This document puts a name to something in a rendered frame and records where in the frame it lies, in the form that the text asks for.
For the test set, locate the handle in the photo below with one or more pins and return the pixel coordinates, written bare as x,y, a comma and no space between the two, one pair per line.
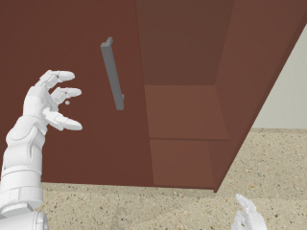
112,73

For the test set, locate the robot left upper arm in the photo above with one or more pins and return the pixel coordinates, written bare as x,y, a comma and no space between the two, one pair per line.
34,220

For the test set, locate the robot right hand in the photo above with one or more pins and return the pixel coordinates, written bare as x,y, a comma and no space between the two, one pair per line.
251,219

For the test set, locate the left robot forearm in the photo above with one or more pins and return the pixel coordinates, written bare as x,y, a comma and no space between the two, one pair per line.
20,191

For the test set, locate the robot left hand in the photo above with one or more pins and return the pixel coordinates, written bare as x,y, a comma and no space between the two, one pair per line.
38,99

